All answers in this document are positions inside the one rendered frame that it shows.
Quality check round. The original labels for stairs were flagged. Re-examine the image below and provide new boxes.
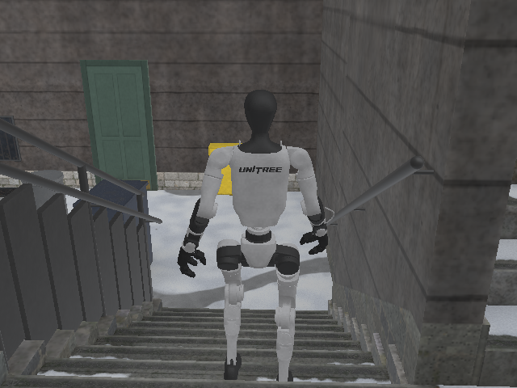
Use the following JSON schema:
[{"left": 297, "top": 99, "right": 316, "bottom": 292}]
[
  {"left": 477, "top": 158, "right": 517, "bottom": 387},
  {"left": 37, "top": 307, "right": 391, "bottom": 384}
]

